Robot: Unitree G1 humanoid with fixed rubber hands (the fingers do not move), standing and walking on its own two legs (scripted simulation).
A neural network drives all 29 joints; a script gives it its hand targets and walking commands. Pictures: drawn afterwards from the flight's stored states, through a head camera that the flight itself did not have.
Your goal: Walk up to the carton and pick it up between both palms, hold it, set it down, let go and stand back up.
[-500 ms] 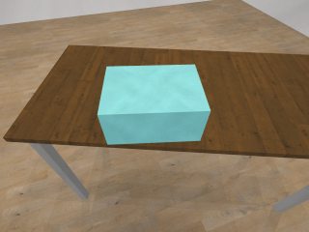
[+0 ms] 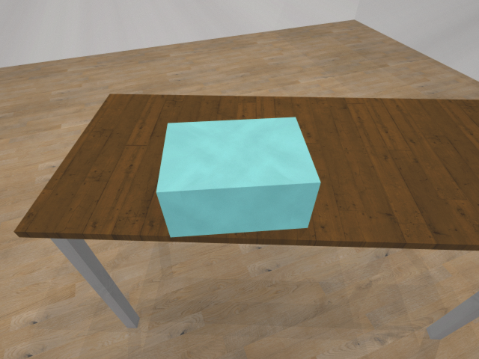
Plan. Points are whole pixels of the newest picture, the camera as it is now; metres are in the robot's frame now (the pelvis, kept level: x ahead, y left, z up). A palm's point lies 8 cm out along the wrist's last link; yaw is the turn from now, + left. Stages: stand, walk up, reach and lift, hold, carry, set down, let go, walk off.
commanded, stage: walk up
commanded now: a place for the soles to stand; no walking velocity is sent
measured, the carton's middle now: (236, 174) +0.50 +0.04 +0.03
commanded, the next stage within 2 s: reach and lift in 1.28 s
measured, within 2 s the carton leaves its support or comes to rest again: neither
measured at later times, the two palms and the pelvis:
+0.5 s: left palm out of the picture +0.02 +0.24 -0.14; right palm out of the picture +0.05 -0.26 -0.13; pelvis +0.02 -0.01 +0.00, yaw +3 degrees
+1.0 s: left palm out of the picture -0.01 +0.24 -0.14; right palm out of the picture +0.04 -0.26 -0.13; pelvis +0.01 -0.02 +0.00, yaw +6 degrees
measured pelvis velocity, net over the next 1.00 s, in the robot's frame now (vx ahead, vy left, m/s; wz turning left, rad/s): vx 0.01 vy -0.02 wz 0.11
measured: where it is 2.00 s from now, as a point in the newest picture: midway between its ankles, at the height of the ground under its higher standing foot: outside the picture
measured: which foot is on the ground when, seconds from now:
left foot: down 0.00-1.00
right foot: down 0.00-1.00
